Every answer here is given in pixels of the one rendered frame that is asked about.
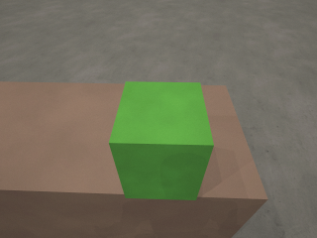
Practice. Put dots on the pedestal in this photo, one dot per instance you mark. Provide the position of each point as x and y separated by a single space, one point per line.
58 178

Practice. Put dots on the carton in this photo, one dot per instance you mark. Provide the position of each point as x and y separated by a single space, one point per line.
161 140

